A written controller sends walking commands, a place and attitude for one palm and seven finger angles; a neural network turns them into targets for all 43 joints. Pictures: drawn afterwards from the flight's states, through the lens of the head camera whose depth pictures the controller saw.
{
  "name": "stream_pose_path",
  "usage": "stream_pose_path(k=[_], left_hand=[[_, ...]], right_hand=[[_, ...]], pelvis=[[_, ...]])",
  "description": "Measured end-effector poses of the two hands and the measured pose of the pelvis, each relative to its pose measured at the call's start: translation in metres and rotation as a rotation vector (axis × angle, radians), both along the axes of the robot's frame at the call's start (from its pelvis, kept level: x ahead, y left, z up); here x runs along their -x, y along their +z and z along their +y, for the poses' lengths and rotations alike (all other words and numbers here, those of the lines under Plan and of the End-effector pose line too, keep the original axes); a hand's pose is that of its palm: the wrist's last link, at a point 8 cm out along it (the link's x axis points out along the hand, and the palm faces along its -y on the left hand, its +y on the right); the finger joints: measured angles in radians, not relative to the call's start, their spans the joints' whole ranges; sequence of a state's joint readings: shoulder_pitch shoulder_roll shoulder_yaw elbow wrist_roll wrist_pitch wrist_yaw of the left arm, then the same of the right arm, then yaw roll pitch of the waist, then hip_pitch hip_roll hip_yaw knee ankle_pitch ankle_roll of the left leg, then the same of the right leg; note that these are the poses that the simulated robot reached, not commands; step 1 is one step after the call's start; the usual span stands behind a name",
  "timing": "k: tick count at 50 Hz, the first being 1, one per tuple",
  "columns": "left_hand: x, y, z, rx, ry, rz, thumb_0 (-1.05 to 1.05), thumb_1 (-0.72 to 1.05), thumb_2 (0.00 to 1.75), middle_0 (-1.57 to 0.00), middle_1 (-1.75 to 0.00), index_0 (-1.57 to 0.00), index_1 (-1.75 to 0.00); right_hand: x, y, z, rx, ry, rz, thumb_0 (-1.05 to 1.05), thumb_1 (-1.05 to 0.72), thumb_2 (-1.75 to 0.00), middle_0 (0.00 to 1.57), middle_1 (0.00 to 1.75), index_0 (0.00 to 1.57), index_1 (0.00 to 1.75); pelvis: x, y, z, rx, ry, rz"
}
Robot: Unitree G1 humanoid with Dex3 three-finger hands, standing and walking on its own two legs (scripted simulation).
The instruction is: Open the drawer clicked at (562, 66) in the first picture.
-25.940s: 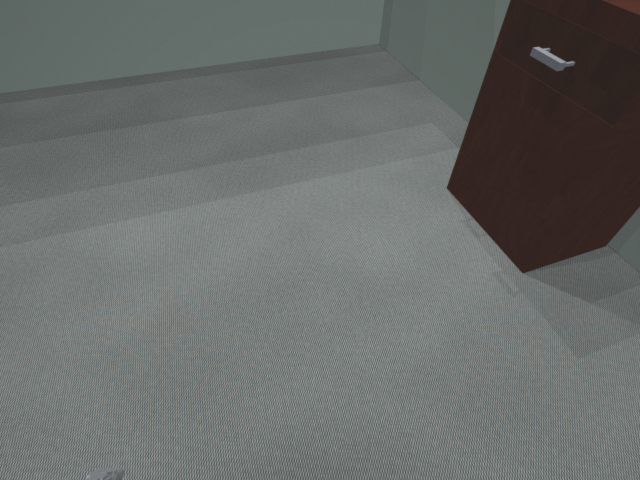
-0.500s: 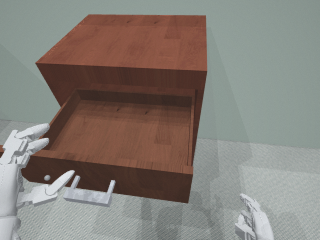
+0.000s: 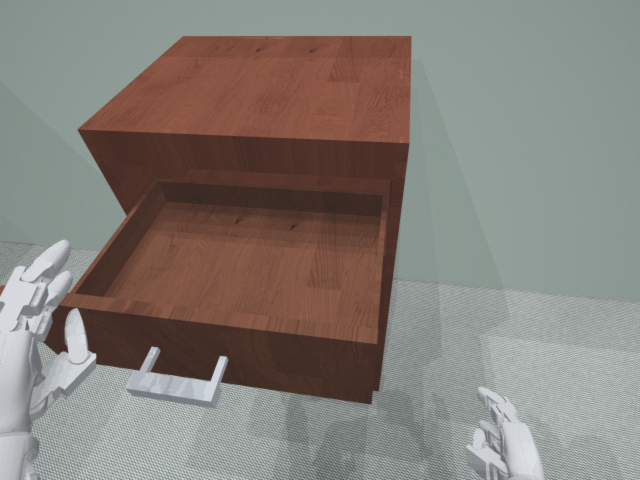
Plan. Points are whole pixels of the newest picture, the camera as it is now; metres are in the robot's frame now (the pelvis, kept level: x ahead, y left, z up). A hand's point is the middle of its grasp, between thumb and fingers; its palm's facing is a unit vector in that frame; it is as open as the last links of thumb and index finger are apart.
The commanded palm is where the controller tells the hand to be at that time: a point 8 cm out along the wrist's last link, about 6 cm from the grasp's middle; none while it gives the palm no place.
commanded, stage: step back with the hand held close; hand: left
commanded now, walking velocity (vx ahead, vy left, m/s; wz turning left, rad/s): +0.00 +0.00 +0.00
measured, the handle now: (180, 374) +0.24 +0.23 -0.02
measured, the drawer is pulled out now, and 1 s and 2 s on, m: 0.30 0.30 0.30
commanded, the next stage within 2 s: stop stepping back and stand still in 1.28 s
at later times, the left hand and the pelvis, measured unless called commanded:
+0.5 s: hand (46, 397) +0.14 +0.26 +0.15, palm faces +0.29 -0.80 -0.53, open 7.4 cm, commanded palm +0.08 +0.30 +0.18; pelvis -0.05 +0.02 -0.01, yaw +0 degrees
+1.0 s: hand out of the picture +0.09 +0.26 +0.16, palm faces +0.31 -0.82 -0.48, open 7.4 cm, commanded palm +0.01 +0.30 +0.18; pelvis -0.12 +0.03 -0.01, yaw -1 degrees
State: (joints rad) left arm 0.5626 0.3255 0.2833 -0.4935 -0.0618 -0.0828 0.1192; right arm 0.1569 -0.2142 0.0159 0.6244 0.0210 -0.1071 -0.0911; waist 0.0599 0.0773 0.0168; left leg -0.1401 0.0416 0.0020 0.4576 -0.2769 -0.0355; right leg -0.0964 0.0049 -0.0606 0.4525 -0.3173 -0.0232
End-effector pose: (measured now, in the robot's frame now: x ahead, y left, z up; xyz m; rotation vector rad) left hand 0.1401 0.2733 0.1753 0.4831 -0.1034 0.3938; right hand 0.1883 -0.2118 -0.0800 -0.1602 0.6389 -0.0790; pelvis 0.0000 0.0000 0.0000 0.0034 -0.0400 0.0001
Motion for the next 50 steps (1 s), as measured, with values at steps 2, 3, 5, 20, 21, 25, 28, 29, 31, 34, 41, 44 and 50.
stream_pose_path(k=[2,3,5,20,21,25,28,29,31,34,41,44,50], left_hand=[[0.0,0.0,0.0,0.0,-0.001,0.0,0.01,0.88,0.89,-0.21,-0.32,-0.21,-0.31],[0.0,0.001,0.0,-0.006,-0.005,-0.003,0.01,0.88,0.9,-0.21,-0.31,-0.21,-0.31],[-0.003,0.009,0.005,-0.047,-0.015,-0.029,0.01,0.88,0.9,-0.21,-0.31,-0.21,-0.31],[0.01,-0.004,0.016,-0.107,-0.146,0.07,0.01,0.89,0.9,-0.21,-0.31,-0.21,-0.3],[0.014,-0.003,0.018,-0.111,-0.143,0.063,0.01,0.89,0.9,-0.21,-0.31,-0.21,-0.3],[0.031,0.002,0.024,-0.121,-0.123,0.016,0.01,0.89,0.9,-0.21,-0.31,-0.21,-0.3],[0.045,0.004,0.024,-0.114,-0.104,-0.02,0.01,0.89,0.9,-0.21,-0.31,-0.21,-0.3],[0.049,0.004,0.024,-0.11,-0.098,-0.03,0.01,0.89,0.9,-0.21,-0.31,-0.21,-0.3],[0.057,0.003,0.025,-0.095,-0.089,-0.048,0.01,0.89,0.9,-0.21,-0.31,-0.21,-0.3],[0.065,-0.001,0.027,-0.068,-0.086,-0.073,0.01,0.89,0.9,-0.21,-0.31,-0.21,-0.3],[0.075,-0.004,0.043,-0.078,-0.094,-0.104,0.01,0.89,0.9,-0.21,-0.31,-0.21,-0.3],[0.079,0.001,0.046,-0.111,-0.098,-0.116,0.01,0.89,0.9,-0.21,-0.31,-0.21,-0.3],[0.09,0.002,0.025,-0.105,-0.164,-0.114,0.01,0.89,0.9,-0.21,-0.31,-0.21,-0.3]], right_hand=[[0.002,-0.001,-0.002,0.003,-0.004,0.004,0.01,-0.9,-0.9,0.2,0.3,0.21,0.3],[0.003,-0.001,-0.003,0.003,-0.004,0.009,0.01,-0.9,-0.9,0.2,0.3,0.21,0.3],[0.007,-0.001,-0.005,0.009,-0.004,0.022,0.01,-0.9,-0.9,0.2,0.3,0.21,0.3],[0.057,-0.002,-0.013,0.063,-0.134,0.124,0.01,-0.9,-0.9,0.2,0.3,0.2,0.3],[0.06,-0.002,-0.011,0.065,-0.13,0.124,0.01,-0.9,-0.9,0.2,0.3,0.2,0.3],[0.069,-0.001,-0.001,0.063,-0.098,0.107,0.01,-0.9,-0.9,0.2,0.3,0.2,0.3],[0.073,-0.002,0.007,0.052,-0.069,0.086,0.01,-0.9,-0.9,0.2,0.3,0.2,0.3],[0.075,-0.002,0.009,0.048,-0.061,0.08,0.01,-0.9,-0.9,0.2,0.3,0.2,0.3],[0.079,-0.003,0.012,0.046,-0.05,0.071,0.01,-0.9,-0.9,0.2,0.3,0.21,0.3],[0.088,-0.004,0.014,0.059,-0.042,0.071,0.01,-0.9,-0.9,0.2,0.3,0.21,0.3],[0.113,0.001,0.019,0.094,-0.065,0.073,0.01,-0.9,-0.9,0.2,0.3,0.21,0.3],[0.12,0.002,0.023,0.083,-0.054,0.058,0.01,-0.9,-0.9,0.2,0.3,0.21,0.3],[0.134,-0.005,0.022,0.057,-0.006,0.057,0.01,-0.9,-0.9,0.21,0.3,0.21,0.3]], pelvis=[[0.001,0.0,0.0,0.0,0.0,-0.001],[0.001,0.0,-0.001,0.002,0.001,0.004],[0.004,-0.001,0.0,0.008,0.005,0.017],[0.035,-0.004,0.021,0.002,-0.005,0.079],[0.038,-0.004,0.022,0.002,-0.004,0.079],[0.051,-0.006,0.023,0.003,-0.002,0.079],[0.062,-0.008,0.022,0.006,0.001,0.078],[0.065,-0.009,0.022,0.009,0.001,0.077],[0.071,-0.01,0.023,0.015,0.003,0.076],[0.079,-0.012,0.027,0.02,0.006,0.07],[0.094,-0.013,0.038,0.032,0.003,0.057],[0.1,-0.014,0.036,0.033,0.002,0.072],[0.124,-0.015,0.026,0.043,-0.024,0.079]])
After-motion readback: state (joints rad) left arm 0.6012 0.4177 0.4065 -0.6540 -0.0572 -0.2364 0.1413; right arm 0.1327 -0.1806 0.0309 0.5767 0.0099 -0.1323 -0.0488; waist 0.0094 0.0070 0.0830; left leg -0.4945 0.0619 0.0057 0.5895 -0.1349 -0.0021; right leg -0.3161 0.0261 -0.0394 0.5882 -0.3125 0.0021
